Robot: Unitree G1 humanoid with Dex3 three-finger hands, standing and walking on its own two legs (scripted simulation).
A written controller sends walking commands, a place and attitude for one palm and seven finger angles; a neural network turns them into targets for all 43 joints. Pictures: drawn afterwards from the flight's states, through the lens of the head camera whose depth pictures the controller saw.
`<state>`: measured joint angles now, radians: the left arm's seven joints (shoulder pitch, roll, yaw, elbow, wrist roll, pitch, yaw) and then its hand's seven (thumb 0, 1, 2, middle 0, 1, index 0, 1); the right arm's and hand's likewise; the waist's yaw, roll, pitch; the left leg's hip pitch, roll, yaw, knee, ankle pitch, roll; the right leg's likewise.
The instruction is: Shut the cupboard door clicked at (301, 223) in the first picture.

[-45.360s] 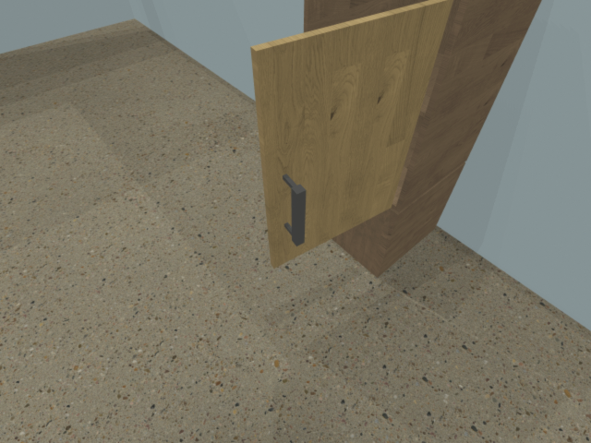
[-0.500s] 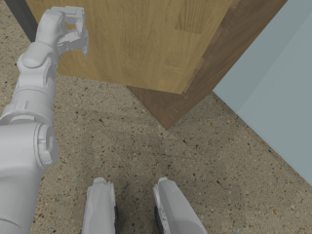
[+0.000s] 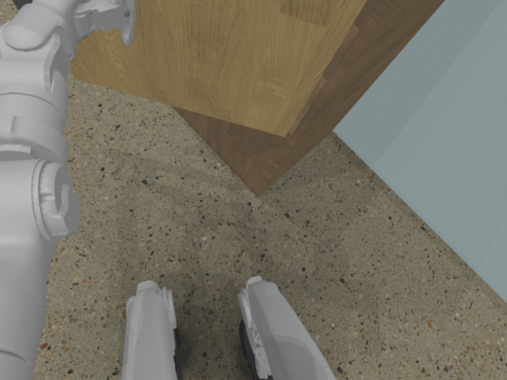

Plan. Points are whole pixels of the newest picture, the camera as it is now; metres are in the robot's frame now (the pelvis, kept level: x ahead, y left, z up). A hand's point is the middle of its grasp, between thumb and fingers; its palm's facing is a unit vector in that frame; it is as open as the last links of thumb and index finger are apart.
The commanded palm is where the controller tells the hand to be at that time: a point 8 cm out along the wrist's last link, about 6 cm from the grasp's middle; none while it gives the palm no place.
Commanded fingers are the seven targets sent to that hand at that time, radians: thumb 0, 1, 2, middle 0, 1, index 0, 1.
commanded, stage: pull the fist back off the door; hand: left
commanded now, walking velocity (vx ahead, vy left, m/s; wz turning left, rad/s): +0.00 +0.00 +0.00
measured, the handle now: out of the picture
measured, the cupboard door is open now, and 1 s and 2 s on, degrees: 35 33 33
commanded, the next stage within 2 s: draw the hand back to the body in 0.86 s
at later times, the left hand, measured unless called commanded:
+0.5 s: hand (135, 20) +0.57 +0.09 +0.10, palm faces +0.09 -1.00 -0.01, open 3.1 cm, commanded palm +0.52 +0.12 +0.10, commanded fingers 0.00 0.90 0.90 -1.30 -1.50 -1.30 -1.50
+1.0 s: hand (146, 71) +0.50 +0.08 +0.10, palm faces +0.07 -1.00 -0.03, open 3.1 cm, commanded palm +0.46 +0.13 +0.11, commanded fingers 0.00 0.90 0.90 -1.30 -1.50 -1.30 -1.50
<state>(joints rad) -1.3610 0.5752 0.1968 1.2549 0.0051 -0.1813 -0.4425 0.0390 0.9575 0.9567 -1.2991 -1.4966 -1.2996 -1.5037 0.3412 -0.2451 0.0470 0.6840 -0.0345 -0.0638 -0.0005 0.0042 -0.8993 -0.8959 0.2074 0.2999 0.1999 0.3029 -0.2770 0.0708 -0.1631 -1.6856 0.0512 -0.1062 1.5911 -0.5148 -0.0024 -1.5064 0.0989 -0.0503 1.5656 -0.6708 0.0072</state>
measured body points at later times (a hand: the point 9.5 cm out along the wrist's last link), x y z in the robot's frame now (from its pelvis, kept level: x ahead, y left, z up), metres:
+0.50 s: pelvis +0.02 +0.00 +0.04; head +0.18 +0.02 +0.46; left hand +0.56 +0.15 +0.11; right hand +0.01 -0.25 -0.07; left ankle +0.08 +0.12 -0.53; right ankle +0.03 -0.13 -0.53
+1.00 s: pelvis +0.02 -0.01 +0.06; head +0.15 +0.02 +0.49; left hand +0.49 +0.14 +0.11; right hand +0.13 -0.26 -0.07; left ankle +0.08 +0.12 -0.53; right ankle +0.03 -0.13 -0.53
